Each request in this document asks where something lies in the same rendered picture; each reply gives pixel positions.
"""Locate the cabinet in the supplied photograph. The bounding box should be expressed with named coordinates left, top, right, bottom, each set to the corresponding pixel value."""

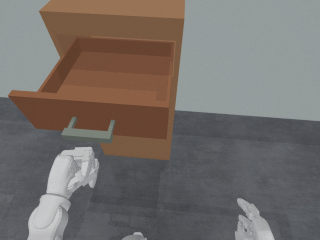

left=39, top=0, right=185, bottom=161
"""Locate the robot left forearm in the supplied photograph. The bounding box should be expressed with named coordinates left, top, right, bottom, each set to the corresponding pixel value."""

left=27, top=193, right=71, bottom=240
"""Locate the handle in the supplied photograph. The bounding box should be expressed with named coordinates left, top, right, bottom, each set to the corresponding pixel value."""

left=61, top=117, right=116, bottom=144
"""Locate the left robot shin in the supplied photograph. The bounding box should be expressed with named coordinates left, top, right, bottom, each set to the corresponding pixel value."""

left=133, top=232, right=143, bottom=236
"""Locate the robot right hand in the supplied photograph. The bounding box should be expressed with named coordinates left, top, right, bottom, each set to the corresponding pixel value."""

left=235, top=198, right=275, bottom=240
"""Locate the drawer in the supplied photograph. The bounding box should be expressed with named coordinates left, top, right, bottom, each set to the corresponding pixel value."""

left=8, top=36, right=175, bottom=140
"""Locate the robot left hand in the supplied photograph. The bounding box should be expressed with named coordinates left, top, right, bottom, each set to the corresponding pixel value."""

left=46, top=147, right=100, bottom=199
